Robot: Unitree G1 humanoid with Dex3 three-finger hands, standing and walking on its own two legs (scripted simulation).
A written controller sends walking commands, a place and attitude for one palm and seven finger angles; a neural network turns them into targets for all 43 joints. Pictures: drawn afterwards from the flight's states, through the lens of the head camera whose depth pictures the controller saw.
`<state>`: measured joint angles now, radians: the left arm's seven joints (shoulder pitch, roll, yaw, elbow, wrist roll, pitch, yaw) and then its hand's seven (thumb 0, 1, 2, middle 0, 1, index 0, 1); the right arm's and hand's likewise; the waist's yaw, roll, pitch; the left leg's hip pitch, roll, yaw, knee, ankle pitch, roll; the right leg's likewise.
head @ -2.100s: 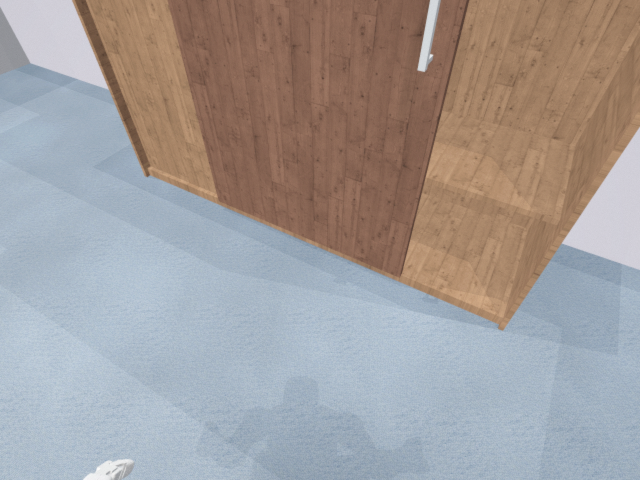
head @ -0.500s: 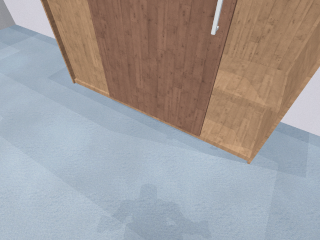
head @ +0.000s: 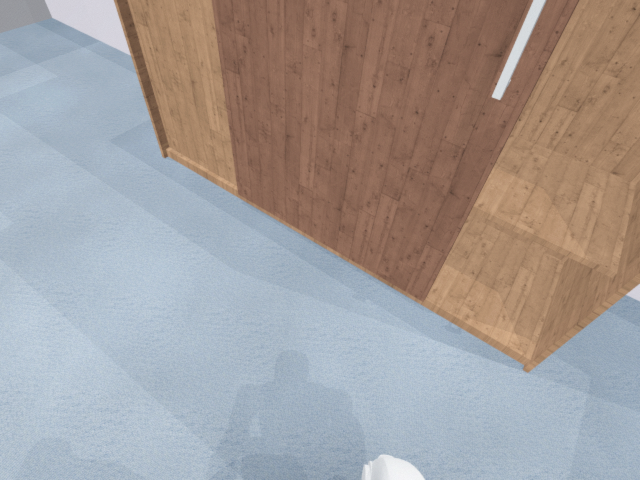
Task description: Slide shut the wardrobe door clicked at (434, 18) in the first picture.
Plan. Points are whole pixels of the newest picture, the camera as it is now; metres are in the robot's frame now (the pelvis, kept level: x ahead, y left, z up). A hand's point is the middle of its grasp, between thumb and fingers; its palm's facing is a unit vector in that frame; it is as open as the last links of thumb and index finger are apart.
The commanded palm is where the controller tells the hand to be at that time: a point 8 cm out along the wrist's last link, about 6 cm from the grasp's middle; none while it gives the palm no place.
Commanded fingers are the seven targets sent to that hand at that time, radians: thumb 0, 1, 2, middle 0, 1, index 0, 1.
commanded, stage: turn to face it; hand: left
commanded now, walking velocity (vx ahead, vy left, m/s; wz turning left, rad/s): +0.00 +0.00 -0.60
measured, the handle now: (524, 38) +0.81 -0.33 +0.20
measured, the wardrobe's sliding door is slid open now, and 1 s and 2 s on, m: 0.39 0.39 0.39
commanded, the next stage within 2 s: take the last steps up to it in 0.92 s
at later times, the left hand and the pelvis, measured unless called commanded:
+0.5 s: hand (233, 427) +0.22 +0.14 -0.17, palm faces -0.15 -0.96 -0.22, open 7.4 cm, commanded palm none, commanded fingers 0.00 0.90 0.90 -0.20 -0.30 -0.20 -0.30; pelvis +0.12 -0.04 -0.01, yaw -13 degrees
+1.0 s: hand (236, 375) +0.30 +0.15 -0.17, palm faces -0.45 -0.86 -0.25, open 7.4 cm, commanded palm none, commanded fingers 0.00 0.90 0.90 -0.20 -0.30 -0.20 -0.30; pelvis +0.16 -0.02 -0.01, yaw -29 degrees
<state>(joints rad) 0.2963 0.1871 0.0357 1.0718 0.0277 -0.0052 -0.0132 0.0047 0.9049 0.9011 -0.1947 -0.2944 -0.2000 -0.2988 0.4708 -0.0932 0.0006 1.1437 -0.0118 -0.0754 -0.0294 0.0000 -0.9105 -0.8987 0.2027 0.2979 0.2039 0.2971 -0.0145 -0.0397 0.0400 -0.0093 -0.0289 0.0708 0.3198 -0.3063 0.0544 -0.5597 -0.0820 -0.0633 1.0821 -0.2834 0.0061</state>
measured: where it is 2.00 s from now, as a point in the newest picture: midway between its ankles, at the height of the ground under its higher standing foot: (355, 453)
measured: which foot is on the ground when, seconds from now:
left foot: down 0.00-0.22, up 0.24-0.66, down 0.68-1.00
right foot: up 0.00-0.18, down 0.20-0.70, up 0.72-1.00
